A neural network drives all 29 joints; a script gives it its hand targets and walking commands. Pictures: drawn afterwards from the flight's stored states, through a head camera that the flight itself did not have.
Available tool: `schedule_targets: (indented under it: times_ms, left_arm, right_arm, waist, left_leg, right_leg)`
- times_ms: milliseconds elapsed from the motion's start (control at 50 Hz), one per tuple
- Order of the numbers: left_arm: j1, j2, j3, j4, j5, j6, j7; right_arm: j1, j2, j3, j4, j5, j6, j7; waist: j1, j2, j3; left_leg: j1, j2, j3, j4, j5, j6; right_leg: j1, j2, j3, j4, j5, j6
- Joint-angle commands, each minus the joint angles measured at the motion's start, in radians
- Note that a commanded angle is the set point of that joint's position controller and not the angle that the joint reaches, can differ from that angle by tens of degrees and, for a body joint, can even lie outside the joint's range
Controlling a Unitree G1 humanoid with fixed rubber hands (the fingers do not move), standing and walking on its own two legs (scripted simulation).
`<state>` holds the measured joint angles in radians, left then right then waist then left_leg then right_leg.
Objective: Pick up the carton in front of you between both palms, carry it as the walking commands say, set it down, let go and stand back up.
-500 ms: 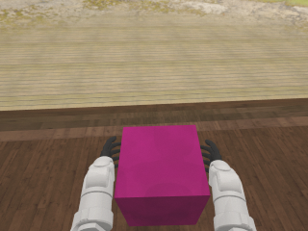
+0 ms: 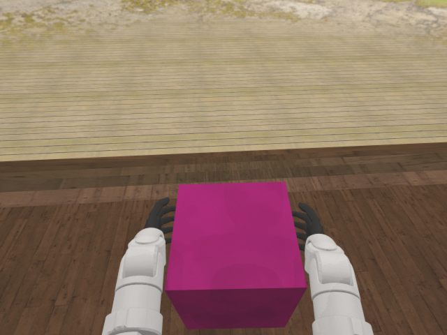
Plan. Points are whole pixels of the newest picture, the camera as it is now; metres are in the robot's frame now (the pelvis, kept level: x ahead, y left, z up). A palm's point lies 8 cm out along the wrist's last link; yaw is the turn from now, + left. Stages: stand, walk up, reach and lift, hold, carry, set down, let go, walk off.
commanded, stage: reach and lift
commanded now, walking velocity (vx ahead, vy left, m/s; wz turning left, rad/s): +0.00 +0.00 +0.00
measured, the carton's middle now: (234, 258) +0.29 +0.00 -0.05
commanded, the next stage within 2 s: hold in 0.30 s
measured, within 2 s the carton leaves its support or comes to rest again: neither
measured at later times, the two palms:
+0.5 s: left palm (150, 235) +0.28 +0.15 +0.05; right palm (318, 241) +0.28 -0.15 +0.05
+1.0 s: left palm (151, 235) +0.28 +0.15 +0.05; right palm (318, 241) +0.28 -0.15 +0.05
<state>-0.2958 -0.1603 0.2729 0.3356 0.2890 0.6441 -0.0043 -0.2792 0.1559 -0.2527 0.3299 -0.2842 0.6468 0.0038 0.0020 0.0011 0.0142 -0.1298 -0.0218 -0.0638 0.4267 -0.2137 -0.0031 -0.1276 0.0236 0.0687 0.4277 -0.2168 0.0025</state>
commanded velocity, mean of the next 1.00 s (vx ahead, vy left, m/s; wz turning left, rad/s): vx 0.00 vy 0.00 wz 0.00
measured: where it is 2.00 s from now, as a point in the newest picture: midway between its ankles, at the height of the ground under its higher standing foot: outside the picture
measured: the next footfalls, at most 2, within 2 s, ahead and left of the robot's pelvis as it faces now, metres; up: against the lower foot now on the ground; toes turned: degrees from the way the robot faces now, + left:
right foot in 1.96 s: +0.19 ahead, -0.10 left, +0.00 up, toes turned -10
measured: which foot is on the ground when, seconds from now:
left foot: down 0.00-1.00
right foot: down 0.00-1.00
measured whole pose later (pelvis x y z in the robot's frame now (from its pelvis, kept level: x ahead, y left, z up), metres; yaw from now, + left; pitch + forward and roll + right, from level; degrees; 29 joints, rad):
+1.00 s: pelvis -0.01 +0.00 +0.00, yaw +0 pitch -8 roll +0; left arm -0.29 -0.16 0.25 0.25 0.28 0.75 -0.01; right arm -0.28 0.16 -0.23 0.24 -0.27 0.75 0.00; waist 0.00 0.00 0.04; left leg -0.07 -0.02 -0.07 0.40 -0.19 0.00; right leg -0.06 0.02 0.07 0.40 -0.20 0.00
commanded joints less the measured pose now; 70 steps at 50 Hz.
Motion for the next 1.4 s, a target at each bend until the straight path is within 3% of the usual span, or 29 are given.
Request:
schedule_targets:
  times_ms: [0,280,380,520,780,1160,1380]
  left_arm:
    - [-0.459,-0.952,-0.558,-0.031,-0.243,-0.021,-0.241]
    - [-0.438,-0.929,-0.586,-0.102,-0.261,0.011,-0.237]
    - [-0.397,-0.927,-0.661,-0.212,-0.306,0.048,-0.224]
    - [-0.401,-0.878,-0.588,-0.161,-0.263,0.091,-0.22]
    - [-0.525,-0.928,-0.592,-0.111,-0.269,0.074,-0.235]
    - [-0.432,-0.906,-0.601,-0.17,-0.275,0.084,-0.228]
    - [-0.4,-0.891,-0.618,-0.208,-0.283,0.087,-0.223]
  right_arm:
    - [-0.513,0.948,0.555,-0.066,0.252,-0.031,0.235]
    - [-0.486,0.934,0.581,-0.134,0.27,0.003,0.225]
    - [-0.449,0.923,0.651,-0.239,0.31,0.039,0.216]
    - [-0.452,0.865,0.579,-0.194,0.271,0.08,0.218]
    - [-0.579,0.909,0.585,-0.146,0.275,0.063,0.235]
    - [-0.484,0.9,0.597,-0.203,0.285,0.074,0.222]
    - [-0.449,0.886,0.611,-0.239,0.291,0.076,0.214]
  waist:
    - [0.002,-0.001,-0.297]
    - [-0.001,-0.003,-0.273]
    - [-0.003,0.001,-0.319]
    - [-0.002,0.0,-0.153]
    - [-0.003,0.002,-0.211]
    - [0.001,-0.002,-0.233]
    - [0.0,-0.001,-0.228]
  left_leg:
    - [0.094,-0.065,-0.012,-0.054,0.232,-0.001]
    - [0.108,-0.068,-0.014,-0.07,0.232,-0.001]
    - [0.162,-0.067,-0.022,-0.083,0.322,-0.008]
    - [0.094,-0.058,-0.01,-0.113,0.099,0.003]
    - [0.087,-0.054,-0.008,-0.093,0.035,0.004]
    - [0.129,-0.06,-0.009,-0.096,0.188,-0.001]
    - [0.129,-0.064,-0.012,-0.095,0.205,-0.002]
  right_leg:
    - [0.091,0.063,0.012,-0.057,0.23,0.0]
    - [0.111,0.063,0.015,-0.073,0.236,0.004]
    - [0.157,0.064,0.018,-0.085,0.322,0.009]
    - [0.086,0.058,0.01,-0.114,0.093,-0.005]
    - [0.073,0.053,0.004,-0.092,0.027,-0.009]
    - [0.125,0.059,0.012,-0.099,0.185,0.001]
    - [0.128,0.061,0.015,-0.099,0.204,0.002]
